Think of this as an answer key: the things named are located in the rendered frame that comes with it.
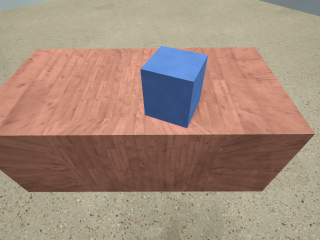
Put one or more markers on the pedestal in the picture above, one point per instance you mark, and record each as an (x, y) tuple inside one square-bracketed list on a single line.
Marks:
[(73, 120)]

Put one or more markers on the carton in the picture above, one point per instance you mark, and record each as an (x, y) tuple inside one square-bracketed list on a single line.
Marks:
[(172, 81)]

